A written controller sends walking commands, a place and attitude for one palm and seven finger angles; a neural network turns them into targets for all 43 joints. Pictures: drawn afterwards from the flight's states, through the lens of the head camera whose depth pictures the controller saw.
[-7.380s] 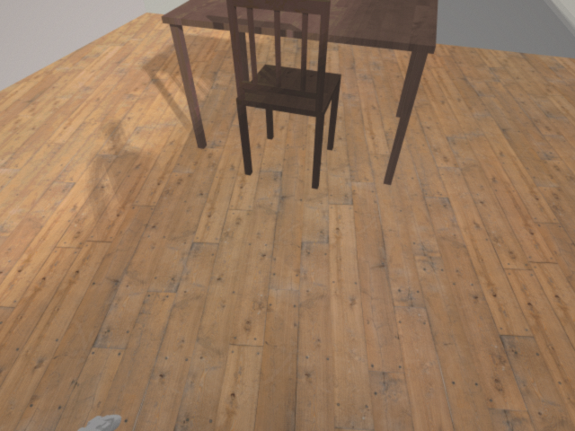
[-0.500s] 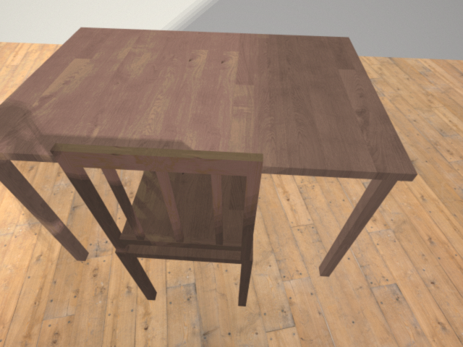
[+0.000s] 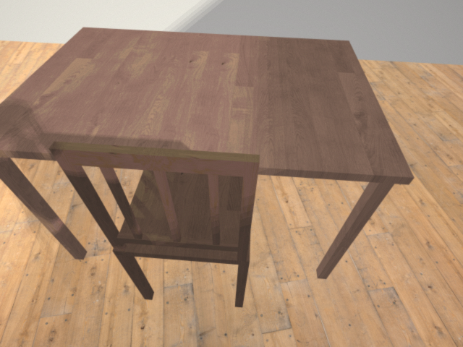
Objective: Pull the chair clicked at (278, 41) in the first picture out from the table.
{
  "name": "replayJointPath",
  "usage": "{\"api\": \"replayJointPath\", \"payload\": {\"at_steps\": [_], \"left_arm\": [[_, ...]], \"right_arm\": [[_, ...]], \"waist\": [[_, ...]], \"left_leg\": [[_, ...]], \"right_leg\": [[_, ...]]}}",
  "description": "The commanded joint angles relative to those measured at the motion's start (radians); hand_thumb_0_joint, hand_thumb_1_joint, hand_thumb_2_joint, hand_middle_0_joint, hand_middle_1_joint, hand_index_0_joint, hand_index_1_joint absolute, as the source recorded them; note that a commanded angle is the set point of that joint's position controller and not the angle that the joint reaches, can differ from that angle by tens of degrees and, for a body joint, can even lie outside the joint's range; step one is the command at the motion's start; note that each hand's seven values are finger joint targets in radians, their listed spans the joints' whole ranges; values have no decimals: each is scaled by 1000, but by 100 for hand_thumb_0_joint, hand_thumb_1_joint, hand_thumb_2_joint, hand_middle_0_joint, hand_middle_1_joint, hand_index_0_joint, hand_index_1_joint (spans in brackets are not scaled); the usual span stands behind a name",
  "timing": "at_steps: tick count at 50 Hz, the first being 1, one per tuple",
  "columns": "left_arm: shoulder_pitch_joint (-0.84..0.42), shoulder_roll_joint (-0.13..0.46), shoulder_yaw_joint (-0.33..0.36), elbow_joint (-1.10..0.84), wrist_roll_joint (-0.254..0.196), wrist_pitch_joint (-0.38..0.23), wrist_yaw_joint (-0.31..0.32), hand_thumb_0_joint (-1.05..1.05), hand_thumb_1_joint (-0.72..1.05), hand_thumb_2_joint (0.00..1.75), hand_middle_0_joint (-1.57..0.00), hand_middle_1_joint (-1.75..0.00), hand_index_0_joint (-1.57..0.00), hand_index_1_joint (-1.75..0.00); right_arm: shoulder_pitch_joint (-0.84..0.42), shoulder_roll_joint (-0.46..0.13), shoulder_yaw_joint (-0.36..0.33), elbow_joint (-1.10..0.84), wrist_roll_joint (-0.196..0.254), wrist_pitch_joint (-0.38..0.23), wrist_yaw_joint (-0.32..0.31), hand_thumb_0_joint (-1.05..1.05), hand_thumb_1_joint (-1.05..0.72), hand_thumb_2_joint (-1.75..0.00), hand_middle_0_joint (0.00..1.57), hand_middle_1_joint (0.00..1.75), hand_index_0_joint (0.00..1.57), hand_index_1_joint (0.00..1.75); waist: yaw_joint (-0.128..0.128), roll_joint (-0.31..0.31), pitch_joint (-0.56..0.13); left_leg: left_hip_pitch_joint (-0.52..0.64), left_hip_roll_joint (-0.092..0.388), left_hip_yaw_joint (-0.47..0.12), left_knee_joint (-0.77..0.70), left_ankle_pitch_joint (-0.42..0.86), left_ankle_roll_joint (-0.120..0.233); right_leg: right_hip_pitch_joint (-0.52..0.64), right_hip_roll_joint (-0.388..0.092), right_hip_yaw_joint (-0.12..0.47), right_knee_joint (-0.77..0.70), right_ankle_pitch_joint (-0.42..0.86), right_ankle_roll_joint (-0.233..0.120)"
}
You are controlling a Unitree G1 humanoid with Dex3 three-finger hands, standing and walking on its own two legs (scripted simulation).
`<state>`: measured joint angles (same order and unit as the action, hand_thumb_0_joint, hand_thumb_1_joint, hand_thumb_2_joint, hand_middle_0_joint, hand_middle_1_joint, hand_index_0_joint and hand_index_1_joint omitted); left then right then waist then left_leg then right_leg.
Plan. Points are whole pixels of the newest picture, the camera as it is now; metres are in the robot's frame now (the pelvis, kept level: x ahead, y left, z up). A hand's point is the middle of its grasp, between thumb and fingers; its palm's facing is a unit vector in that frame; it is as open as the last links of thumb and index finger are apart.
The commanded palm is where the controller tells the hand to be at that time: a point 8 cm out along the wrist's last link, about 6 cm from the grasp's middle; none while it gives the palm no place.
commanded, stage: look again from close up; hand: left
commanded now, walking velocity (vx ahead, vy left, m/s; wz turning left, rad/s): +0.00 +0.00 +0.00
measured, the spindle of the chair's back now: (169, 209) +0.43 +0.18 -0.09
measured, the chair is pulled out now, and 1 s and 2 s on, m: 0.00 0.00 0.00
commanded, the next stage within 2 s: raise the hand toward the chair's back in 0.28 s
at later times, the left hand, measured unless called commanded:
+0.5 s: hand out of the picture +0.08 +0.19 -0.12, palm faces +0.22 -0.94 -0.26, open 7.3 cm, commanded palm +0.09 +0.21 -0.07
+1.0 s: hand out of the picture +0.12 +0.17 -0.04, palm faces +0.11 -0.99 -0.10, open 10.9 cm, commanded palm +0.11 +0.22 -0.06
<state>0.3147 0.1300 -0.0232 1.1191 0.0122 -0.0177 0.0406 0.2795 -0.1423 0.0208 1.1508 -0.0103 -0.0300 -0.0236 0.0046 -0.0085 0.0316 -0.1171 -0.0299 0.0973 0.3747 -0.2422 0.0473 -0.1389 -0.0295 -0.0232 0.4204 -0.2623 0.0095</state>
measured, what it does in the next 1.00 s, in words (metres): lowers itself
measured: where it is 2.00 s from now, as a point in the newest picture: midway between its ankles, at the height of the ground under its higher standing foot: outside the picture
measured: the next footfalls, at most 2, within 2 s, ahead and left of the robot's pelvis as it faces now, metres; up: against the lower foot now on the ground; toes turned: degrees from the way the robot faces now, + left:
none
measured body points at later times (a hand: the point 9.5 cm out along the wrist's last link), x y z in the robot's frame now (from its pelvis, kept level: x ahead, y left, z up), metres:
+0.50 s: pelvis -0.01 -0.01 -0.01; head +0.00 -0.02 +0.44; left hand +0.06 +0.24 -0.10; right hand +0.02 -0.24 -0.15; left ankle -0.02 +0.08 -0.74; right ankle -0.02 -0.12 -0.74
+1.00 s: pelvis -0.06 -0.04 -0.11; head +0.01 -0.02 +0.33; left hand +0.11 +0.22 -0.03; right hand +0.20 -0.24 -0.17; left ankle -0.02 +0.08 -0.74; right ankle -0.02 -0.12 -0.74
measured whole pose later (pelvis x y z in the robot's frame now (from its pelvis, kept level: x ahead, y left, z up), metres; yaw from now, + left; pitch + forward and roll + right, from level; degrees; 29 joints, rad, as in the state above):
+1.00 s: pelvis -0.06 -0.04 -0.11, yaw +4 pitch +15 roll -3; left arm 0.45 0.23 0.16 -0.02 -0.29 -0.66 -0.30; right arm 0.10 -0.24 -0.01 0.56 0.01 -0.25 -0.02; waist 0.05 0.02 -0.13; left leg -0.98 0.03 -0.05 1.26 -0.53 -0.01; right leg -0.92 -0.01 -0.17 1.21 -0.55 -0.07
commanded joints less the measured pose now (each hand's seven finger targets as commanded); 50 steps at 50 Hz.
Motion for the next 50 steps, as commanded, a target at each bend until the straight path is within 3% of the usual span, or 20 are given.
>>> {"api": "replayJointPath", "payload": {"at_steps": [1, 18, 19, 20, 21, 22, 23, 24, 26, 27, 29, 30, 31, 34, 36, 38, 42, 44, 47, 50], "left_arm": [[78, 99, 20, -19, 0, -10, 6, 0, 90, 90, -20, -30, -20, -30], [104, 90, 17, -23, 0, -14, 8, 0, 90, 90, -20, -30, -20, -30], [118, 124, 19, 5, 19, -39, 39, 0, 90, 90, -20, -30, -20, -30], [-575, 311, 97, -1502, -192, -235, 18, 0, 88, 89, -20, -30, -20, -30], [-460, 359, 158, -1445, -155, -200, 69, 0, 85, 88, -20, -29, -20, -29], [-214, 193, 67, -1213, -129, -147, 94, 0, 83, 87, -19, -29, -19, -29], [78, -17, -47, -943, -142, -42, 93, 0, 81, 86, -19, -29, -19, -29], [-11, -51, -89, -1131, -186, -47, 72, 0, 78, 85, -19, -28, -19, -28], [-65, -30, -90, -1179, -183, -136, 40, 0, 74, 83, -18, -27, -18, -27], [-49, -20, -69, -1097, -174, -174, 27, 0, 71, 82, -18, -27, -18, -27], [122, -52, -16, -879, -197, -279, -51, 0, 67, 80, -18, -26, -18, -26], [213, -26, 35, -858, -219, -347, -107, 0, 64, 79, -17, -26, -17, -26], [329, 29, 108, -819, -233, -407, -169, 0, 62, 78, -17, -26, -17, -26], [332, 153, 248, -842, -242, -570, -338, 0, 55, 75, -16, -25, -16, -25], [329, 224, 320, -823, -202, -565, -342, 0, 50, 73, -16, -24, -16, -24], [171, 206, 274, -1049, -223, -567, -326, 0, 46, 71, -16, -23, -16, -23], [-69, 243, 277, -1510, -271, -694, -257, 0, 36, 67, -15, -22, -15, -22], [-61, 192, 193, -1536, -276, -745, -272, 0, 32, 65, -14, -21, -14, -21], [-113, 140, 83, -1413, -290, -731, -372, 0, 25, 62, -13, -20, -13, -20], [-28, 174, 104, -1179, -293, -574, -470, 0, 18, 59, -13, -19, -13, -19]], "right_arm": [[66, -85, -17, -17, 5, -11, -7, 0, -90, -90, 20, 30, 20, 30], [78, -75, -17, -10, 5, -13, -6, 0, -90, -90, 20, 30, 20, 30], [-9, -121, -21, -87, 8, -17, 3, 0, -90, -90, 20, 30, 20, 30], [33, -309, -53, -437, 44, -150, -41, 0, -90, -90, 20, 30, 20, 30], [-85, -195, -8, -388, 54, -222, -75, 0, -90, -90, 20, 30, 20, 30], [-57, -229, -39, -356, 32, -270, -65, 0, -90, -90, 20, 30, 20, 30], [-45, -171, -37, -330, 57, -277, -48, 0, -90, -90, 20, 30, 20, 30], [-35, -216, -41, -395, 60, -284, -44, 0, -90, -90, 20, 30, 20, 30], [-75, -242, -52, -472, 54, -316, -53, 0, -90, -90, 20, 30, 20, 30], [-58, -248, -62, -484, 36, -317, -47, 0, -90, -90, 20, 30, 20, 30], [-91, -249, -79, -534, 23, -310, -30, 0, -90, -90, 20, 30, 20, 30], [-109, -246, -89, -566, 22, -309, -20, 0, -90, -90, 20, 30, 20, 30], [-127, -239, -98, -593, 25, -304, -1, 0, -90, -90, 20, 30, 20, 30], [-175, -249, -120, -696, 22, -280, 40, 0, -90, -90, 20, 30, 20, 30], [-186, -230, -121, -717, 32, -233, 46, 0, -90, -90, 20, 30, 20, 30], [-204, -219, -114, -778, 30, -208, 45, 0, -90, -90, 20, 30, 20, 30], [-148, -196, -112, -784, 12, -226, 23, 0, -90, -90, 20, 30, 20, 30], [-140, -193, -98, -742, 10, -245, 9, 0, -90, -90, 20, 30, 20, 30], [-130, -222, -80, -698, 23, -279, -9, 0, -90, -90, 20, 30, 20, 30], [-120, -247, -78, -702, 53, -275, -34, 0, -90, -90, 20, 30, 20, 30]], "waist": [[1, 2, 52], [1, 1, 46], [20, -54, 69], [-110, 151, -429], [-56, 216, -344], [-44, 242, -332], [-50, 107, -153], [-51, 117, -106], [-83, 29, -43], [-97, -105, -8], [-43, -338, 29], [-2, -385, -1], [50, -356, -32], [64, -183, -190], [100, 6, -227], [78, 104, -264], [5, 224, -491], [-39, 221, -462], [-126, 108, -346], [-119, -43, -282]], "left_leg": [[-3, 135, -125, -66, 183, -4], [-6, 135, -123, -63, 170, -7], [-123, 158, -94, 154, 316, -40], [164, 46, -113, 48, 377, -28], [171, 92, -71, 35, 393, -37], [125, 87, -81, 33, 354, -49], [8, 89, -114, 25, 271, -45], [-61, 74, -135, 60, 158, -38], [-151, 48, -136, 137, 10, -30], [-228, 33, -142, 191, -50, -27], [-419, 32, -138, 289, -132, -40], [-490, 27, -124, 327, -143, -47], [-526, 14, -106, 351, -117, -56], [-594, -9, -71, 474, -15, -63], [-645, -14, -45, 518, -16, -59], [-661, -9, -39, 557, -61, -48], [-573, 26, -88, 661, 12, -22], [-575, 37, -110, 704, 13, -19], [-688, 52, -137, 765, -94, -9], [-821, 44, -132, 765, -214, -7]], "right_leg": [[-60, -78, 74, -73, 159, -38], [-72, -76, 88, -75, 163, -43], [-71, -125, 106, -43, 536, -25], [11, -15, 27, 53, 407, -33], [-59, 12, -3, 94, 173, -31], [-122, 25, -34, 116, 46, -44], [-199, 13, -56, 125, 9, -35], [-195, 7, -73, 113, 39, -31], [-253, 9, -75, 98, 2, -22], [-343, 19, -79, 112, -66, -20], [-499, 19, -84, 187, -216, -20], [-514, 18, -71, 223, -255, -23], [-481, 16, -41, 246, -226, -36], [-401, 1, -8, 408, 34, -48], [-427, -4, 13, 467, 39, -57], [-495, 2, 18, 509, -28, -58], [-554, 23, 53, 559, 6, -49], [-644, 33, 51, 567, -23, -50], [-733, 33, 67, 541, -134, -35], [-706, 22, 105, 467, -312, -21]]}}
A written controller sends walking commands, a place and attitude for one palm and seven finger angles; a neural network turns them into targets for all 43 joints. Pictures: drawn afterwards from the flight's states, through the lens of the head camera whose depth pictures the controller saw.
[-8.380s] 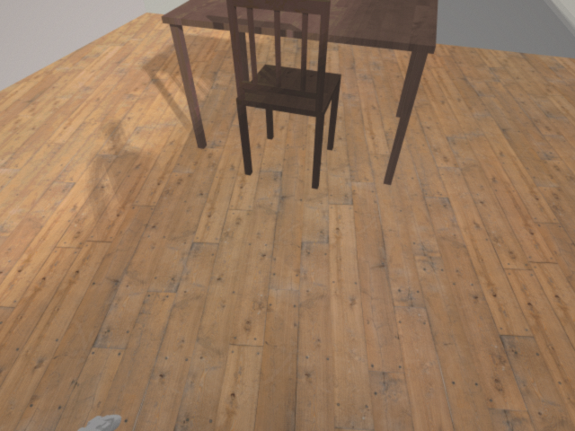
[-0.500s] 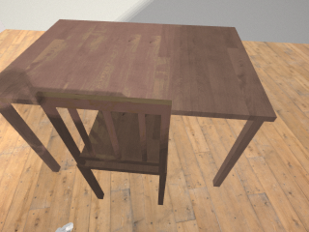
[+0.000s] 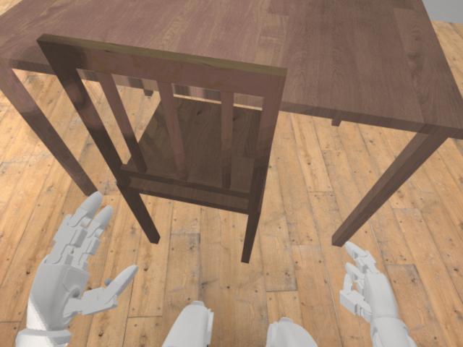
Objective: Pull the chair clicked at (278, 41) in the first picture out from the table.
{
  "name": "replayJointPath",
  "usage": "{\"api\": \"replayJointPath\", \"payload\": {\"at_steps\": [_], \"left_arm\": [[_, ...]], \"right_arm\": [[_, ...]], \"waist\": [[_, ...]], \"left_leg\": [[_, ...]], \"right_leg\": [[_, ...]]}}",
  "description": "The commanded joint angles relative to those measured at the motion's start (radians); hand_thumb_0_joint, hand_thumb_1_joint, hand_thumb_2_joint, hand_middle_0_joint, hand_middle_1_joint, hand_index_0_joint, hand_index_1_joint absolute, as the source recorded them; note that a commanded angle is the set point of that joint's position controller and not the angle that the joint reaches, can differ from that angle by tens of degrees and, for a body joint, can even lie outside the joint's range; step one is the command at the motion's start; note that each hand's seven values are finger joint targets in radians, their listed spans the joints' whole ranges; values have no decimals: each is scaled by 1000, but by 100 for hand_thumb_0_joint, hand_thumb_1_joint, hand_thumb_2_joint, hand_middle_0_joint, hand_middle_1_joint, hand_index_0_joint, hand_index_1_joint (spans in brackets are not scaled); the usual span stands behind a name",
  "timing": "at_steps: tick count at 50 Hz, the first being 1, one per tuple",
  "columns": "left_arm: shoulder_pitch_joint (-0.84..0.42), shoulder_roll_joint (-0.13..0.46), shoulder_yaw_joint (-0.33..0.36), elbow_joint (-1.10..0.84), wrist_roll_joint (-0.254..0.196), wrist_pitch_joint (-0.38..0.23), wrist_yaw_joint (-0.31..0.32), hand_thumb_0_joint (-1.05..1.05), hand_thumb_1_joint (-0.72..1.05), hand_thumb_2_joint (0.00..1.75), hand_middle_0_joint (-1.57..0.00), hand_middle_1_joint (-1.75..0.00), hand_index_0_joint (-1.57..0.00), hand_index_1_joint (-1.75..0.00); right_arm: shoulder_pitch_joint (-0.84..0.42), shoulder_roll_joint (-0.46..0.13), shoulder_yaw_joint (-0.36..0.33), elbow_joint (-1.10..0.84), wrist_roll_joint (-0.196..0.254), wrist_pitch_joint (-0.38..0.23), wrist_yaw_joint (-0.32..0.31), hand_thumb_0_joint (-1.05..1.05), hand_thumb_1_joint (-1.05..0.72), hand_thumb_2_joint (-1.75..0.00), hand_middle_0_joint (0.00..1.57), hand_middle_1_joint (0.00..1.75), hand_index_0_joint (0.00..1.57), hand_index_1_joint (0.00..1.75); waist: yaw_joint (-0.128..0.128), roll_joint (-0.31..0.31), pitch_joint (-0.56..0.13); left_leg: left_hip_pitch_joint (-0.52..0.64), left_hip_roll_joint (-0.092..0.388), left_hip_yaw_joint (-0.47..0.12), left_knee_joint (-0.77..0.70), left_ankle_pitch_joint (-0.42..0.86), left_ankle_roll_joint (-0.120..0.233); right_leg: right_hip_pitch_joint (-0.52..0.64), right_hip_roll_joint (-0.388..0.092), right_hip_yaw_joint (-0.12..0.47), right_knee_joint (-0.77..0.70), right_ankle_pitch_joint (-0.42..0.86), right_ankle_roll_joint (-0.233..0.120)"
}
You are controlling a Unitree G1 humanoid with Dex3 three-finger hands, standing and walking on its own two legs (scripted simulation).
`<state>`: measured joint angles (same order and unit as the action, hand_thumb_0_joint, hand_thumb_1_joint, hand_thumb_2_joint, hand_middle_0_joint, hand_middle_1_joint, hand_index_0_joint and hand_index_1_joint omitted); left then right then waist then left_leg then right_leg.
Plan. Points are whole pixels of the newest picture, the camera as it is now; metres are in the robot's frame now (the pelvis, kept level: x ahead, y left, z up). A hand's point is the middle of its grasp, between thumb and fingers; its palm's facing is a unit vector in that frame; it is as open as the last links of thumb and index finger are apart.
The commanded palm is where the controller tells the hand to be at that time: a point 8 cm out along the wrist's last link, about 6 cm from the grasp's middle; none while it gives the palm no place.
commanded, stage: raise the hand toward the chair's back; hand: left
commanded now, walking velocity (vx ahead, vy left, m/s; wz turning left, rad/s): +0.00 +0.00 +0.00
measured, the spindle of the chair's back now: (175, 138) +0.50 +0.18 +0.02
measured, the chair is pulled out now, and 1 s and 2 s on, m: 0.00 0.00 0.00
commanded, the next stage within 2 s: aim the fingers beside a spindle in 1.48 s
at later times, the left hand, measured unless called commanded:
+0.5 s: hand (123, 263) +0.23 +0.20 +0.04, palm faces -0.17 -0.99 -0.02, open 15.2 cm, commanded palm +0.21 +0.27 +0.06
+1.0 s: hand (87, 223) +0.27 +0.25 +0.08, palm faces -0.04 -1.00 -0.08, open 16.9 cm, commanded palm +0.25 +0.30 +0.07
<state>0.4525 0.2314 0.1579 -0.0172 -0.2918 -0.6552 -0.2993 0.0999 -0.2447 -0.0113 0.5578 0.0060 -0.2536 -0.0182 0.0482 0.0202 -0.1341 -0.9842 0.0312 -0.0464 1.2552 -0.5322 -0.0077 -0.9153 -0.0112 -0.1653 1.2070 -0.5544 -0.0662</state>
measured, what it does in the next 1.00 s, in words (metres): shifts its weight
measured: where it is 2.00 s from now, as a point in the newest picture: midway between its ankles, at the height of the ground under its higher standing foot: outside the picture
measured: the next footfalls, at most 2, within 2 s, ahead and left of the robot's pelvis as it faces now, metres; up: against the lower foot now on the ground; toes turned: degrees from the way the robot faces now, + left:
none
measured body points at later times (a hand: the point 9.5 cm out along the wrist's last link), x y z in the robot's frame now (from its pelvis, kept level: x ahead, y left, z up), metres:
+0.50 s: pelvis +0.01 +0.03 +0.01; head +0.09 +0.04 +0.46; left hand +0.23 +0.25 +0.04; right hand +0.17 -0.24 -0.06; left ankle +0.04 +0.12 -0.63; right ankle +0.03 -0.09 -0.63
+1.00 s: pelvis +0.02 +0.05 +0.03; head +0.09 +0.07 +0.47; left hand +0.26 +0.30 +0.09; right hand +0.19 -0.19 -0.05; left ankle +0.04 +0.12 -0.63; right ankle +0.03 -0.09 -0.63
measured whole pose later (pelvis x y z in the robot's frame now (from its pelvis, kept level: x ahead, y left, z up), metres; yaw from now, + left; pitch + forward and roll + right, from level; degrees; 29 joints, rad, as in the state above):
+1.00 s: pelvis +0.02 +0.05 +0.03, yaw -1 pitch +15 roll -4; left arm 0.29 0.29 0.24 0.05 -0.29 -0.41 -0.31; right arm 0.24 -0.24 0.03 0.54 0.03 -0.19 -0.03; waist -0.02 0.03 -0.14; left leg -0.89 0.01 0.01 1.13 -0.51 0.06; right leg -0.82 -0.03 -0.11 1.05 -0.49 0.01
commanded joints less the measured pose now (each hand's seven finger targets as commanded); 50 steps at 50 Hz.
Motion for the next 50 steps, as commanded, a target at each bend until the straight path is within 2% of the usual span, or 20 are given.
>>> {"api": "replayJointPath", "payload": {"at_steps": [1, 3, 5, 6, 8, 11, 12, 15, 17, 21, 24, 26, 29, 33, 36, 39, 41, 45, 46, 50], "left_arm": [[-119, 92, -45, 52, 15, 136, -152, 0, 15, 58, -13, -18, -13, -18], [-78, 156, 47, 7, -6, 261, -167, 0, 11, 56, -12, -18, -12, -18], [-45, 194, 147, -93, -39, 336, -127, 0, 6, 54, -12, -17, -12, -17], [1, 225, 223, -113, -48, 349, -82, 0, 4, 53, -11, -16, -11, -16], [-20, 172, 218, -261, -67, 308, 11, 0, -1, 51, -11, -16, -11, -16], [-15, 123, 170, -256, -25, 208, 97, 0, -8, 48, -10, -15, -10, -15], [-49, 111, 134, -243, -1, 174, 103, 0, -10, 47, -10, -14, -10, -14], [-66, 60, 16, -94, 44, 120, 53, 0, -17, 44, -9, -13, -9, -13], [-88, 53, -30, -47, 39, 128, -13, 0, -22, 42, -9, -12, -9, -12], [-107, 200, 101, -159, -1, 164, -61, 0, -31, 38, -8, -11, -8, -11], [-95, 206, 161, -298, -31, 148, -5, 0, -38, 35, -7, -10, -7, -10], [-82, 195, 176, -306, -28, 140, 52, 0, -43, 33, -7, -9, -7, -9], [-78, 115, 102, -186, 0, 159, 78, 0, -50, 30, -6, -8, -6, -8], [-94, 96, 15, -39, 44, 236, 6, 0, -50, 30, -6, -8, -6, -8], [-170, 164, 51, -90, 34, 264, -38, 0, -50, 30, -6, -8, -6, -8], [-224, 218, 137, -239, -7, 225, -30, 0, -50, 30, -6, -8, -6, -8], [-221, 253, 195, -266, -20, 188, 4, 0, -50, 30, -6, -8, -6, -8], [-212, 171, 141, -146, -15, 169, 10, 0, -50, 30, -6, -8, -6, -8], [-196, 172, 136, -91, -1, 184, 1, 0, -50, 30, -6, -8, -6, -8], [-200, 170, 94, -30, 7, 266, -69, 0, -50, 30, -6, -8, -6, -8]], "right_arm": [[52, -146, -46, -116, 48, -42, -45, 0, -90, -90, 20, 30, 20, 30], [27, -148, -48, -164, 60, -17, -54, 0, -90, -90, 20, 30, 20, 30], [5, -125, -51, -199, 56, 4, -59, 0, -90, -90, 20, 30, 20, 30], [-9, -108, -55, -201, 52, 13, -60, 0, -90, -90, 20, 30, 20, 30], [10, -67, -51, -203, 44, 11, -55, 0, -90, -90, 20, 30, 20, 30], [26, -55, -54, -149, 27, 2, -46, 0, -90, -90, 20, 30, 20, 30], [40, -63, -54, -137, 21, -2, -42, 0, -90, -90, 20, 30, 20, 30], [58, -100, -54, -115, 20, -12, -33, 0, -90, -90, 20, 30, 20, 30], [71, -124, -54, -122, 33, -20, -38, 0, -90, -90, 20, 30, 20, 30], [83, -147, -62, -157, 43, -38, -53, 0, -90, -90, 20, 30, 20, 30], [81, -121, -59, -163, 37, -40, -54, 0, -90, -90, 20, 30, 20, 30], [76, -111, -56, -150, 32, -34, -48, 0, -90, -90, 20, 30, 20, 30], [76, -116, -51, -144, 25, -12, -34, 0, -90, -90, 20, 30, 20, 30], [90, -148, -46, -174, 35, 20, -30, 0, -90, -90, 20, 30, 20, 30], [93, -162, -38, -201, 40, 20, -39, 0, -90, -90, 20, 30, 20, 30], [101, -148, -35, -207, 33, 8, -48, 0, -90, -90, 20, 30, 20, 30], [102, -139, -32, -184, 23, -2, -47, 0, -90, -90, 20, 30, 20, 30], [108, -137, -29, -150, 20, 1, -34, 0, -90, -90, 20, 30, 20, 30], [108, -145, -32, -147, 23, 5, -33, 0, -90, -90, 20, 30, 20, 30], [114, -170, -37, -171, 38, 17, -32, 0, -90, -90, 20, 30, 20, 30]], "waist": [[-141, -101, -112], [-75, -106, -219], [-19, -92, -322], [13, -74, -348], [16, -49, -367], [-6, -33, -266], [-36, -27, -231], [-102, -21, -111], [-123, -26, -89], [-73, 19, -269], [-33, 92, -335], [-25, 113, -308], [-67, 80, -199], [-100, 20, -107], [-94, 27, -152], [-67, 65, -275], [-50, 84, -296], [-78, 95, -214], [-84, 61, -204], [-86, 71, -200]], "left_leg": [[40, -21, 16, -129, 73, 49], [65, -37, 27, -171, 109, 50], [111, -45, 30, -204, 190, 48], [131, -41, 29, -215, 226, 42], [180, -32, 20, -241, 293, 37], [184, -19, 18, -253, 314, 30], [177, -17, 14, -248, 300, 31], [135, -17, 5, -227, 178, 33], [122, -18, 4, -226, 110, 39], [207, -20, 2, -256, 172, 43], [304, -19, -2, -292, 288, 35], [336, -15, -14, -310, 334, 23], [305, -10, -23, -307, 297, 16], [243, -9, -27, -326, 175, 22], [271, -13, -32, -339, 162, 27], [368, -11, -37, -338, 289, 21], [388, -8, -41, -329, 365, 12], [368, -1, -48, -322, 366, -2], [348, 0, -48, -320, 357, 3], [344, -2, -50, -354, 303, 3]], "right_leg": [[90, 0, 255, -342, -38, 58], [217, -18, 254, -349, -8, 64], [337, -27, 246, -336, 96, 68], [370, -19, 228, -318, 146, 64], [380, -9, 190, -286, 271, 57], [274, 9, 142, -255, 293, 48], [226, 8, 134, -247, 269, 48], [83, 6, 130, -253, 125, 49], [54, 2, 149, -284, 40, 49], [170, 2, 159, -290, 101, 44], [214, 10, 117, -260, 216, 37], [193, 18, 90, -245, 235, 33], [127, 17, 71, -244, 212, 39], [91, 20, 75, -272, 146, 43], [128, 20, 85, -290, 141, 40], [179, 21, 85, -284, 216, 37], [180, 25, 82, -266, 250, 36], [121, 24, 66, -257, 234, 38], [121, 25, 66, -257, 230, 40], [136, 19, 68, -282, 205, 41]]}}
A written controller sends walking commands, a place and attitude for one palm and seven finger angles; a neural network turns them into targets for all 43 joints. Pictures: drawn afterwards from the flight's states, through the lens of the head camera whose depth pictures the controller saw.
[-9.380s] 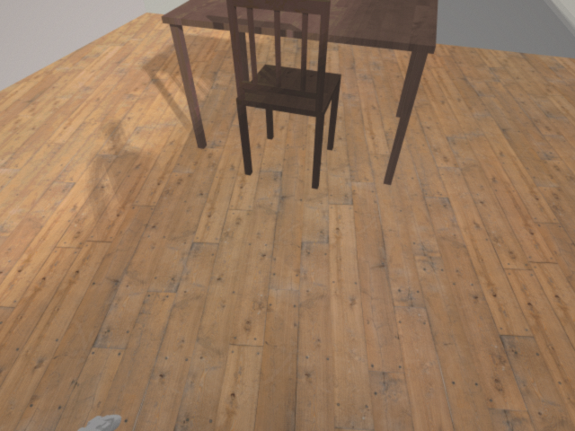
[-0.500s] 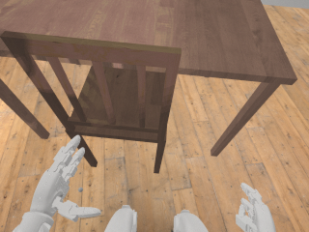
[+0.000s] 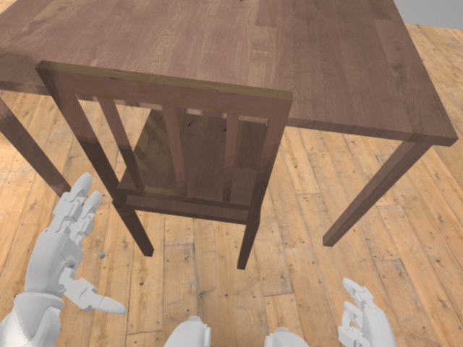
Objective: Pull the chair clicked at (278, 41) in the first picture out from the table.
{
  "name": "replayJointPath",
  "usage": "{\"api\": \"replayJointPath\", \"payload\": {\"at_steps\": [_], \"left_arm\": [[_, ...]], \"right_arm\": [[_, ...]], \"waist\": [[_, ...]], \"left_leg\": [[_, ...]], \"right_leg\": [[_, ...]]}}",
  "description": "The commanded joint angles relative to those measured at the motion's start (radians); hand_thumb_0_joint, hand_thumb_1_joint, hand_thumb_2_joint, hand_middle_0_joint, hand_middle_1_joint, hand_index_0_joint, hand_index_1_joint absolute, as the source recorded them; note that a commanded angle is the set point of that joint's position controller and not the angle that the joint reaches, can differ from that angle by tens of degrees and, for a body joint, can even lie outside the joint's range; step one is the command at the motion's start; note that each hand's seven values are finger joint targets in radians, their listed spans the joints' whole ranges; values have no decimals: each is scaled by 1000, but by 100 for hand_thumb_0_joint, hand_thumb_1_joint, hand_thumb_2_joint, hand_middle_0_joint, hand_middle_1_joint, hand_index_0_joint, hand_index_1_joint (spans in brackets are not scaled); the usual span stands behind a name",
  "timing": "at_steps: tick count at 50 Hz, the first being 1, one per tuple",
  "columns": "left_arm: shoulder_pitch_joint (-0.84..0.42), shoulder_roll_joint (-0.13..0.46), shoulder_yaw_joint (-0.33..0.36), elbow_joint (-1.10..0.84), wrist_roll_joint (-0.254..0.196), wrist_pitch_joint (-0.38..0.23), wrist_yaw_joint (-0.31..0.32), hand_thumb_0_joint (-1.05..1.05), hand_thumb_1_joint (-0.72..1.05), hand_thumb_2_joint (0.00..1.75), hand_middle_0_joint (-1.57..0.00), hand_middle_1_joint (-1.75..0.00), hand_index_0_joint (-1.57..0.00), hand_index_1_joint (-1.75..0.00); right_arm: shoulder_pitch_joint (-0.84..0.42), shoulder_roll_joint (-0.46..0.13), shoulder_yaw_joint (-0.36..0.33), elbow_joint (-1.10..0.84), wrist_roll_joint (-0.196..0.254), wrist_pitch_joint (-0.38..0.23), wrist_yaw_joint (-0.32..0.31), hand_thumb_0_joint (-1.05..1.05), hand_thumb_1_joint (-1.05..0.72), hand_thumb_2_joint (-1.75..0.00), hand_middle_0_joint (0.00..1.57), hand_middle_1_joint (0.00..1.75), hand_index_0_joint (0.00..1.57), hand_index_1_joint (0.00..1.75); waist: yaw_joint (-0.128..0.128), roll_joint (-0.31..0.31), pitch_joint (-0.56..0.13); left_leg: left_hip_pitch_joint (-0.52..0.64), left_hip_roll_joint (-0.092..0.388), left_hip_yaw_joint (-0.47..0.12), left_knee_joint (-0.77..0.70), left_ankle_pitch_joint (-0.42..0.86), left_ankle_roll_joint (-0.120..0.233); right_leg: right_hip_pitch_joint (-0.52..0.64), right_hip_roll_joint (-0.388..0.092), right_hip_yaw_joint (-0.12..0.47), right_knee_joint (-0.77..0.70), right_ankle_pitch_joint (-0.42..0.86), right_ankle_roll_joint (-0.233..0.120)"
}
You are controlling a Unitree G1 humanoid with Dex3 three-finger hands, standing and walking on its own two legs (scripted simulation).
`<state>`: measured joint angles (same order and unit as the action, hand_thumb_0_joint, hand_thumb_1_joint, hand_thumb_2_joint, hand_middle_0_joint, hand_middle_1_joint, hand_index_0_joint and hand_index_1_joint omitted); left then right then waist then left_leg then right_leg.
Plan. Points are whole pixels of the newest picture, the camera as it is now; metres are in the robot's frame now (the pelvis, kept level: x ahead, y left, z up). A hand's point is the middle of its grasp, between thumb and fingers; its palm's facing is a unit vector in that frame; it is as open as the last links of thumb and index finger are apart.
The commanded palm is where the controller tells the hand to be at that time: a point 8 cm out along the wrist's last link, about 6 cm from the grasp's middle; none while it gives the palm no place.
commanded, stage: raise the hand toward the chair's back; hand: left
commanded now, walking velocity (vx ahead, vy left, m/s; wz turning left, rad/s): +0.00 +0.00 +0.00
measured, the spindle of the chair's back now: (177, 157) +0.48 +0.14 +0.00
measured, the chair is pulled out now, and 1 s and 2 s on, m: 0.00 0.00 0.00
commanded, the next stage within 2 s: aim the fingers beside a spindle in 0.48 s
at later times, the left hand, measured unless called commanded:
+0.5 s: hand (120, 263) +0.24 +0.18 +0.04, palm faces -0.09 -0.99 -0.06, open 16.9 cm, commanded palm +0.22 +0.25 +0.05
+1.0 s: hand (133, 243) +0.27 +0.18 +0.03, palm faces -0.06 -1.00 -0.06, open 16.9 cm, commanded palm +0.25 +0.23 +0.03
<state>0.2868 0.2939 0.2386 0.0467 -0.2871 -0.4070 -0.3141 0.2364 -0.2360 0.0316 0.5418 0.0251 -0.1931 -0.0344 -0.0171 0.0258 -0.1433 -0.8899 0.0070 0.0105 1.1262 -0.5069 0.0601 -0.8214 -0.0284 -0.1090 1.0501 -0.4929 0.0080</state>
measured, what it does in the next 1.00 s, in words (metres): stands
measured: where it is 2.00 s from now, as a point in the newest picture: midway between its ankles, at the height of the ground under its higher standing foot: outside the picture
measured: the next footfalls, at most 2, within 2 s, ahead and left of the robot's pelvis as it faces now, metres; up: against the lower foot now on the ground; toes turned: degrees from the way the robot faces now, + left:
none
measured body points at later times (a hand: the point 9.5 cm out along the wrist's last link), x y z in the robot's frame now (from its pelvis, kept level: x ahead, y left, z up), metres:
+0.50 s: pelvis +0.00 -0.01 +0.00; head +0.07 +0.00 +0.45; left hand +0.24 +0.24 +0.05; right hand +0.17 -0.25 -0.07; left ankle +0.02 +0.08 -0.66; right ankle +0.01 -0.13 -0.66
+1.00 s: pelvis +0.00 -0.02 +0.00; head +0.09 -0.02 +0.44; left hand +0.27 +0.23 +0.04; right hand +0.16 -0.28 -0.09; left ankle +0.02 +0.08 -0.66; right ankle +0.01 -0.13 -0.66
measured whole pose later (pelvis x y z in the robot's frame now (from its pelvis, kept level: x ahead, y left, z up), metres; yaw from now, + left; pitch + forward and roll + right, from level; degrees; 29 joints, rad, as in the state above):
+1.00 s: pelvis +0.00 -0.02 +0.00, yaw +0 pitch +17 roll -2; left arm 0.19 0.29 0.24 0.20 -0.29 -0.40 -0.34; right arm 0.23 -0.26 0.01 0.56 0.03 -0.18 -0.03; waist -0.05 0.03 -0.14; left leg -0.92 0.02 0.01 1.13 -0.51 0.03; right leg -0.87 -0.01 -0.11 1.08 -0.51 -0.03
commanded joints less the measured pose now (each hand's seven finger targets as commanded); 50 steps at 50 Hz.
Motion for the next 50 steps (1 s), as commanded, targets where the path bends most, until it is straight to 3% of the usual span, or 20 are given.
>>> {"api": "replayJointPath", "payload": {"at_steps": [1, 5, 6, 8, 11, 12, 15, 17, 20, 21, 22, 26, 29, 31, 34, 38, 41, 45, 47, 50], "left_arm": [[-22, 114, 19, -98, -4, 36, -66, 0, -50, 30, -6, -8, -6, -8], [-37, 173, 88, -243, -30, 15, -40, 0, -50, 30, -6, -8, -6, -8], [-39, 191, 116, -250, -36, -2, -18, 0, -50, 30, -6, -8, -6, -8], [-36, 159, 112, -253, -41, -43, 15, 0, -50, 30, -6, -8, -6, -8], [-39, 137, 90, -162, -15, -75, 38, 0, -50, 30, -6, -8, -6, -8], [-35, 110, 61, -137, -8, -75, 33, 0, -50, 30, -6, -8, -6, -8], [-45, 110, 20, -102, 3, -40, -10, 0, -50, 30, -6, -8, -6, -8], [-37, 129, 27, -120, -1, -17, -34, 0, -50, 30, -6, -8, -6, -8], [-55, 171, 67, -223, -21, -23, -37, 0, -50, 30, -6, -8, -6, -8], [-54, 198, 100, -228, -23, -29, -21, 0, -50, 30, -6, -8, -6, -8], [-56, 180, 99, -240, -32, -41, -13, 0, -50, 30, -6, -8, -6, -8], [-50, 148, 97, -164, -27, -74, 21, 0, -50, 30, -6, -8, -6, -8], [-42, 100, 39, -88, -16, -54, -2, 0, -50, 30, -6, -8, -6, -8], [-69, 121, 39, -47, -6, -32, -27, 0, -50, 30, -6, -8, -6, -8], [-155, 118, 11, -91, -14, -27, -55, 0, -50, 30, -6, -8, -6, -8], [-185, 199, 104, -133, -30, -69, -35, 0, -50, 30, -6, -8, -6, -8], [-154, 191, 120, -106, -27, -87, -10, 0, -50, 30, -6, -8, -6, -8], [-126, 138, 78, -18, -21, -59, -16, 0, -50, 30, -6, -8, -6, -8], [-125, 118, 56, 17, -16, -38, -28, 0, -50, 30, -6, -8, -6, -8], [-170, 133, 51, -18, -18, -40, -41, 0, -50, 30, -6, -8, -6, -8]], "right_arm": [[-29, -179, -80, -164, 21, -45, -16, 0, -90, -90, 20, 30, 20, 30], [-23, -168, -84, -179, 17, -55, -18, 0, -90, -90, 20, 30, 20, 30], [-26, -163, -82, -169, 10, -56, -17, 0, -90, -90, 20, 30, 20, 30], [-20, -152, -83, -156, 6, -60, -13, 0, -90, -90, 20, 30, 20, 30], [-23, -157, -81, -132, 3, -57, -7, 0, -90, -90, 20, 30, 20, 30], [-19, -160, -82, -134, 4, -55, -4, 0, -90, -90, 20, 30, 20, 30], [-20, -175, -82, -150, 12, -50, -3, 0, -90, -90, 20, 30, 20, 30], [-21, -179, -84, -161, 17, -50, -8, 0, -90, -90, 20, 30, 20, 30], [-27, -170, -83, -169, 17, -60, -14, 0, -90, -90, 20, 30, 20, 30], [-26, -167, -82, -160, 12, -60, -16, 0, -90, -90, 20, 30, 20, 30], [-25, -159, -80, -159, 11, -62, -17, 0, -90, -90, 20, 30, 20, 30], [-32, -153, -78, -128, 7, -62, -15, 0, -90, -90, 20, 30, 20, 30], [-33, -159, -77, -133, 10, -56, -11, 0, -90, -90, 20, 30, 20, 30], [-27, -170, -77, -131, 13, -51, -14, 0, -90, -90, 20, 30, 20, 30], [-26, -175, -74, -143, 14, -55, -22, 0, -90, -90, 20, 30, 20, 30], [-19, -166, -74, -128, 7, -65, -30, 0, -90, -90, 20, 30, 20, 30], [-24, -157, -76, -115, 2, -63, -21, 0, -90, -90, 20, 30, 20, 30], [-26, -162, -81, -111, 6, -48, -11, 0, -90, -90, 20, 30, 20, 30], [-22, -166, -83, -115, 10, -38, -10, 0, -90, -90, 20, 30, 20, 30], [-18, -173, -86, -123, 11, -37, -12, 0, -90, -90, 20, 30, 20, 30]], "waist": [[-14, 60, -207], [9, 68, -281], [12, 48, -272], [7, 54, -247], [-9, 60, -167], [-19, 63, -162], [-28, 73, -165], [-24, 48, -210], [-8, 81, -264], [-8, 53, -267], [-7, 48, -271], [-15, 48, -192], [-30, 39, -156], [-40, 10, -160], [-45, 35, -202], [-23, 36, -269], [-9, 43, -280], [-18, 48, -244], [-27, 13, -235], [-30, 22, -254]], "left_leg": [[256, 21, -104, -227, 301, -60], [322, 26, -109, -234, 398, -65], [306, 24, -107, -232, 400, -66], [298, 23, -103, -227, 387, -70], [239, 22, -100, -222, 291, -66], [237, 23, -100, -220, 267, -65], [223, 19, -95, -227, 207, -58], [225, 15, -83, -222, 220, -47], [269, 14, -79, -219, 296, -45], [259, 16, -79, -211, 303, -43], [260, 13, -79, -213, 309, -43], [220, 14, -77, -199, 275, -47], [190, 10, -69, -200, 211, -45], [164, 8, -62, -185, 202, -37], [178, 5, -61, -176, 199, -33], [189, 6, -55, -157, 275, -31], [189, 8, -51, -151, 328, -34], [160, 5, -43, -148, 302, -39], [143, 4, -41, -144, 302, -34], [147, 5, -42, -137, 296, -32]], "right_leg": [[67, 37, 16, -133, 158, -33], [105, 39, 14, -135, 198, -32], [112, 43, 13, -133, 206, -33], [93, 44, 11, -128, 197, -33], [43, 43, 11, -119, 136, -35], [26, 41, 9, -117, 125, -33], [31, 36, 19, -132, 106, -33], [81, 36, 32, -150, 127, -32], [122, 36, 35, -153, 183, -33], [127, 40, 36, -150, 190, -32], [132, 40, 34, -149, 196, -31], [80, 42, 28, -137, 164, -31], [65, 38, 32, -148, 131, -29], [77, 37, 44, -154, 135, -28], [77, 31, 55, -153, 138, -25], [131, 30, 66, -137, 208, -29], [137, 32, 59, -116, 253, -29], [115, 28, 57, -115, 249, -26], [118, 28, 60, -116, 263, -23], [112, 26, 65, -114, 260, -24]]}}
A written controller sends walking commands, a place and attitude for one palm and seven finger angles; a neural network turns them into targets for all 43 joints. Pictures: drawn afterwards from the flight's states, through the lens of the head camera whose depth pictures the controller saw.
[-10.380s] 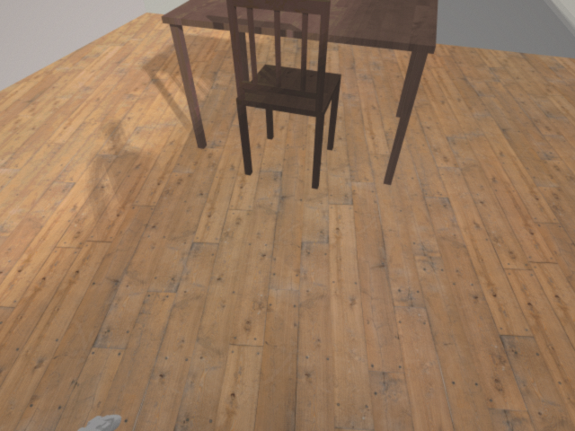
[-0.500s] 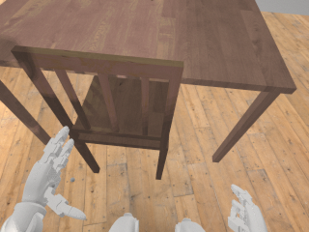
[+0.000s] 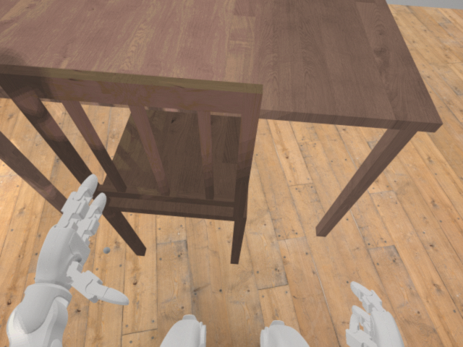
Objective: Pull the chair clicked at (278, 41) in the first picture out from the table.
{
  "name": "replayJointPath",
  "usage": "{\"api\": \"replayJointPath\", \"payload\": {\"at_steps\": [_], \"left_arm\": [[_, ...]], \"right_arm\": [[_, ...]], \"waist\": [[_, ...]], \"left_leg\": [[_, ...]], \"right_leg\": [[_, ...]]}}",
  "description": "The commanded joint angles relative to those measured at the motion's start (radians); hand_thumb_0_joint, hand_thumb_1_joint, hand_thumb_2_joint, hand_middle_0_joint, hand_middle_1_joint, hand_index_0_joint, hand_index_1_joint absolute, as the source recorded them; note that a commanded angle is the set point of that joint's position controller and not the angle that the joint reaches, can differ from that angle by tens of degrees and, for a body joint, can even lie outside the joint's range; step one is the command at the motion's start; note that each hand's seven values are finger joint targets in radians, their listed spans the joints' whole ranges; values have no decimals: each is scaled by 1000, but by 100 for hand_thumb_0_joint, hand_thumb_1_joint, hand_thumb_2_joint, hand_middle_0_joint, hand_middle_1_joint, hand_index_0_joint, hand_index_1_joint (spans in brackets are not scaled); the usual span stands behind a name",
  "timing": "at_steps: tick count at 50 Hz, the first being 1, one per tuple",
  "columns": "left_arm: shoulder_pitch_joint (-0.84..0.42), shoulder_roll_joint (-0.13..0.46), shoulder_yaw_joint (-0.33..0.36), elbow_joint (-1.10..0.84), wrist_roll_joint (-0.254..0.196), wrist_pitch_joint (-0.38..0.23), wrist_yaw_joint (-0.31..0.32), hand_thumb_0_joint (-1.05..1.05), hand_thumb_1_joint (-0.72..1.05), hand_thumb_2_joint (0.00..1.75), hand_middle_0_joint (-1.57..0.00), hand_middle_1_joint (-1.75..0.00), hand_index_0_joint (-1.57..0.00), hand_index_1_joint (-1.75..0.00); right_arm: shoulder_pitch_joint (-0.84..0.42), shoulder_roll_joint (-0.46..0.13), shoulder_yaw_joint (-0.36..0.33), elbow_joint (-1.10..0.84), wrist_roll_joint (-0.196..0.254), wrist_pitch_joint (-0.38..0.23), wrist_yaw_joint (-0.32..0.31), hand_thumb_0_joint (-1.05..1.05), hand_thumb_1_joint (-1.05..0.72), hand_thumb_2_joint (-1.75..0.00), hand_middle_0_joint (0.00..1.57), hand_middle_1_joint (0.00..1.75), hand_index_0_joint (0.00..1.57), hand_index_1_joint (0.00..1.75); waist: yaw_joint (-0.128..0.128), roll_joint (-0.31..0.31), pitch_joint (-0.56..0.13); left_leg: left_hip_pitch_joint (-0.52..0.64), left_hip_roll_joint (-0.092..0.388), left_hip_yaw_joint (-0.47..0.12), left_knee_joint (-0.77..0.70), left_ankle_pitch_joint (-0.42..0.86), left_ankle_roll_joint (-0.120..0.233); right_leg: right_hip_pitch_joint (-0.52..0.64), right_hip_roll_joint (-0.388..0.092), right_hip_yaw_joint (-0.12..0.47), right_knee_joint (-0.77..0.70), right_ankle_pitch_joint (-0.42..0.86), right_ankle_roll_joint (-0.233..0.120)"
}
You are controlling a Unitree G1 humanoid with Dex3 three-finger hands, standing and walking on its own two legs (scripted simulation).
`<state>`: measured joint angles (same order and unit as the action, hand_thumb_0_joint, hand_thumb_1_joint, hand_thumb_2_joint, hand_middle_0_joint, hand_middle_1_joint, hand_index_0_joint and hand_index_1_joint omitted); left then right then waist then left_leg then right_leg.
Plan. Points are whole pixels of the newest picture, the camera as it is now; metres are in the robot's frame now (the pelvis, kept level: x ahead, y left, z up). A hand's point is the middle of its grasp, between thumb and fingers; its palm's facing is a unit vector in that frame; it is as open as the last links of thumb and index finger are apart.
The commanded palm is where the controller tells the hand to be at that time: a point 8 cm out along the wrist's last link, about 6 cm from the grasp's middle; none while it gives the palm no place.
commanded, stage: aim the fingers beside a spindle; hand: left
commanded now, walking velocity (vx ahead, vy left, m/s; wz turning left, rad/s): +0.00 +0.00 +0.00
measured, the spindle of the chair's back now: (153, 157) +0.47 +0.17 +0.00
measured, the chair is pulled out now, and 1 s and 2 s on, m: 0.00 0.00 0.00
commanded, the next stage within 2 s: none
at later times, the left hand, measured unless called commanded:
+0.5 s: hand (133, 239) +0.29 +0.17 +0.01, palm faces -0.09 -1.00 -0.04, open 16.9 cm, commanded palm +0.28 +0.23 +0.01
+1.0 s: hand (146, 231) +0.31 +0.16 -0.01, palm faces -0.09 -1.00 -0.04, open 16.9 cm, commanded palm +0.29 +0.21 -0.01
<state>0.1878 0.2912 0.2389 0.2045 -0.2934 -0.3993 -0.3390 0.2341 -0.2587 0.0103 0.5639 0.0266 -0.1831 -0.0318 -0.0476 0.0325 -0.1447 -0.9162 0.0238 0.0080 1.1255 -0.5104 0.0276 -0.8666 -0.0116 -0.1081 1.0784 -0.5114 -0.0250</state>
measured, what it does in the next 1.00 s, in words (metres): stands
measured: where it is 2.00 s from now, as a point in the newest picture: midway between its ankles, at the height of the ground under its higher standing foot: outside the picture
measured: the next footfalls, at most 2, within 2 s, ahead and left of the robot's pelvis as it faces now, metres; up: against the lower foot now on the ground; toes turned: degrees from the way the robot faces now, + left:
none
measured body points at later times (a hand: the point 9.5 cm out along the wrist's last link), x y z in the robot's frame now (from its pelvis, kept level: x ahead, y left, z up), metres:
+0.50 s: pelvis -0.01 +0.00 -0.01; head +0.09 +0.01 +0.43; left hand +0.29 +0.23 +0.02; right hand +0.15 -0.24 -0.11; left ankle +0.02 +0.10 -0.66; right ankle +0.01 -0.11 -0.66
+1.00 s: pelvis -0.01 +0.00 -0.03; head +0.09 +0.01 +0.41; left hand +0.31 +0.21 +0.00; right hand +0.14 -0.25 -0.13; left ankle +0.02 +0.10 -0.66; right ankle +0.01 -0.11 -0.66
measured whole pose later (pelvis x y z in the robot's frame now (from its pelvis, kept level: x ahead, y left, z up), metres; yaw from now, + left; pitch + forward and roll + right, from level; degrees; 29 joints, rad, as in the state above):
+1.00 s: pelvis -0.01 +0.00 -0.03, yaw -1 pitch +21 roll -2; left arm -0.06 0.23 0.13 0.37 -0.21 -0.45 -0.21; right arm 0.22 -0.26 0.01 0.56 0.01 -0.09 0.00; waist -0.05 0.03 -0.16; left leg -1.09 0.02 0.02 1.25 -0.54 0.04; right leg -1.05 -0.02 -0.09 1.22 -0.55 -0.02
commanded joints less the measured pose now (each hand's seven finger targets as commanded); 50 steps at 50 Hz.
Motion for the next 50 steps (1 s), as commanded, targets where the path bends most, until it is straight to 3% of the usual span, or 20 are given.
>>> {"api": "replayJointPath", "payload": {"at_steps": [1, 4, 7, 11, 13, 14, 16, 18, 22, 23, 26, 27, 29, 33, 35, 38, 39, 42, 47, 50], "left_arm": [[-84, 134, 43, -184, -12, -55, -13, 0, -50, 30, -6, -8, -6, -8], [-135, 135, 41, -251, -14, -105, 7, 0, -50, 30, -6, -8, -6, -8], [-173, 150, 58, -222, 0, -133, 39, 0, -50, 30, -6, -8, -6, -8], [-190, 118, 16, -137, 29, -114, 48, 0, -50, 30, -6, -8, -6, -8], [-152, 105, 11, -117, 29, -88, 45, 0, -50, 30, -6, -8, -6, -8], [-177, 90, -14, -117, 33, -77, 41, 0, -50, 30, -6, -8, -6, -8], [-204, 111, 1, -131, 31, -67, 45, 0, -50, 30, -6, -8, -6, -8], [-212, 113, 5, -179, 30, -77, 56, 0, -50, 30, -6, -8, -6, -8], [-305, 109, -2, -177, 42, -106, 96, 0, -50, 30, -6, -8, -6, -8], [-281, 119, 21, -148, 44, -111, 105, 0, -50, 30, -6, -8, -6, -8], [-313, 71, -37, -99, 65, -113, 111, 0, -50, 30, -6, -8, -6, -8], [-326, 61, -48, -68, 67, -107, 108, 0, -50, 30, -6, -8, -6, -8], [-354, 79, -36, -32, 69, -95, 98, 0, -50, 30, -6, -8, -6, -8], [-340, 85, -32, -105, 62, -98, 94, 0, -50, 30, -6, -8, -6, -8], [-378, 75, -54, -146, 61, -107, 103, 0, -50, 30, -6, -8, -6, -8], [-363, 116, 3, -111, 62, -117, 128, 0, -50, 30, -6, -8, -6, -8], [-364, 102, -4, -93, 67, -123, 134, 0, -50, 30, -6, -8, -6, -8], [-383, 63, -42, -33, 80, -122, 137, 0, -50, 30, -6, -8, -6, -8], [-395, 35, -83, -20, 82, -116, 115, 0, -50, 30, -6, -8, -6, -8], [-418, 52, -74, -92, 77, -133, 120, 0, -50, 30, -6, -8, -6, -8]], "right_arm": [[-17, -149, -62, -145, 6, -48, -15, 0, -90, -90, 20, 30, 20, 30], [-11, -142, -62, -140, 2, -59, -16, 0, -90, -90, 20, 30, 20, 30], [-8, -144, -62, -120, -5, -60, -15, 0, -90, -90, 20, 30, 20, 30], [-9, -151, -62, -117, -5, -48, -10, 0, -90, -90, 20, 30, 20, 30], [-9, -152, -64, -129, -2, -37, -6, 0, -90, -90, 20, 30, 20, 30], [-11, -153, -62, -135, -1, -31, -4, 0, -90, -90, 20, 30, 20, 30], [-10, -153, -62, -139, 0, -24, -6, 0, -90, -90, 20, 30, 20, 30], [-11, -148, -63, -147, -2, -20, -4, 0, -90, -90, 20, 30, 20, 30], [-14, -144, -59, -134, -9, -13, -4, 0, -90, -90, 20, 30, 20, 30], [-7, -143, -60, -129, -10, -10, -3, 0, -90, -90, 20, 30, 20, 30], [-11, -146, -58, -125, -12, -2, 3, 0, -90, -90, 20, 30, 20, 30], [-7, -148, -59, -123, -11, 4, 4, 0, -90, -90, 20, 30, 20, 30], [-5, -154, -59, -122, -8, 13, 2, 0, -90, -90, 20, 30, 20, 30], [-6, -149, -66, -139, -7, 20, 4, 0, -90, -90, 20, 30, 20, 30], [-10, -144, -64, -138, -8, 23, 6, 0, -90, -90, 20, 30, 20, 30], [-3, -143, -63, -124, -12, 31, 7, 0, -90, -90, 20, 30, 20, 30], [-5, -143, -62, -122, -13, 34, 8, 0, -90, -90, 20, 30, 20, 30], [-7, -142, -61, -114, -13, 40, 14, 0, -90, -90, 20, 30, 20, 30], [-3, -148, -66, -126, -10, 51, 19, 0, -90, -90, 20, 30, 20, 30], [-3, -146, -70, -131, -12, 51, 17, 0, -90, -90, 20, 30, 20, 30]], "waist": [[-6, 5, -253], [-3, 36, -293], [-8, 27, -279], [-11, 32, -267], [1, 22, -289], [-7, 25, -291], [-1, 22, -312], [8, 25, -352], [-11, 17, -317], [-4, 9, -308], [-16, 20, -292], [-25, -1, -289], [-23, -14, -287], [6, 33, -393], [-2, 53, -409], [-2, 8, -373], [-6, -11, -362], [-18, 11, -325], [-22, 2, -353], [-8, 22, -403]], "left_leg": [[165, -11, -41, -132, 300, 3], [195, -8, -47, -124, 319, 1], [183, -4, -55, -117, 299, -2], [161, -4, -57, -112, 268, -3], [161, -5, -53, -114, 277, -5], [161, -7, -51, -113, 267, -4], [161, -5, -52, -108, 280, -2], [184, -4, -57, -109, 314, -4], [154, -3, -58, -93, 275, -4], [149, -3, -59, -93, 272, -6], [136, -3, -65, -87, 249, -6], [124, -4, -62, -80, 227, -4], [94, -7, -58, -76, 193, -3], [161, -6, -57, -73, 292, -6], [183, -5, -58, -66, 322, -6], [141, -4, -58, -58, 308, -6], [124, -5, -59, -56, 294, -6], [95, -8, -54, -46, 261, -5], [97, -8, -53, -34, 262, -3], [132, -5, -61, -33, 293, -5]], "right_leg": [[161, 10, 68, -142, 280, 10], [142, 10, 65, -123, 278, 7], [100, 13, 59, -107, 241, 6], [59, 9, 57, -94, 208, 4], [79, 7, 57, -90, 227, 5], [73, 6, 58, -93, 222, 6], [88, 7, 62, -90, 237, 3], [98, 6, 59, -79, 259, 3], [54, 8, 60, -70, 222, 5], [51, 10, 60, -68, 218, 3], [7, 9, 55, -55, 188, 1], [1, 9, 59, -61, 177, 4], [10, 9, 64, -62, 158, 3], [53, 3, 68, -45, 241, -1], [46, 3, 68, -39, 262, 0], [46, 8, 68, -35, 261, 2], [39, 9, 67, -31, 251, 3], [1, 8, 68, -27, 227, 1], [-2, 6, 71, -22, 230, 0], [9, 5, 71, -12, 245, -2]]}}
